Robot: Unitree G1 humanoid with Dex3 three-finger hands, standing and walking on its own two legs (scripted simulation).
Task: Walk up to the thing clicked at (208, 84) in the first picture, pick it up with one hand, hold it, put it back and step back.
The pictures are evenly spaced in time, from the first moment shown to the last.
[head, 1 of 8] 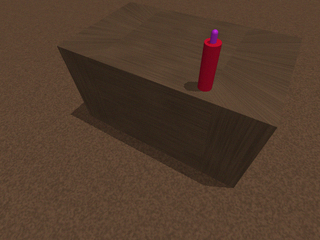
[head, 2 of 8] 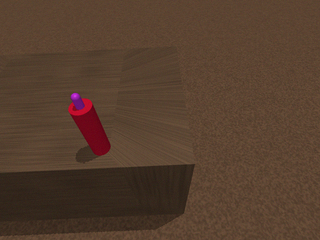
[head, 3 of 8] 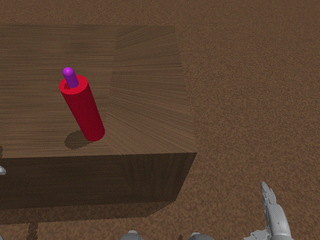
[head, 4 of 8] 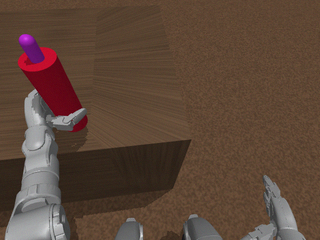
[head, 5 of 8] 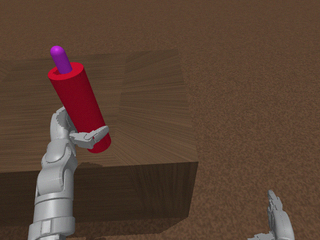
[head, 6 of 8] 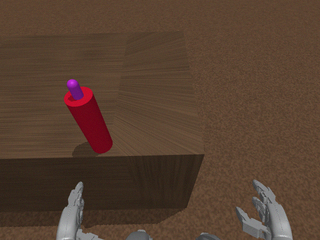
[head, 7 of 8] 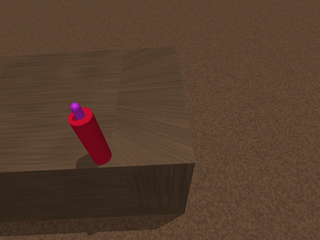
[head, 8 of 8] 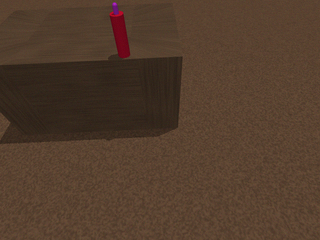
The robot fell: no
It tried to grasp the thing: yes
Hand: left
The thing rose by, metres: 0.24
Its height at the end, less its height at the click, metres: +0.00
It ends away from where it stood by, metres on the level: 0.04
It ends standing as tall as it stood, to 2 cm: yes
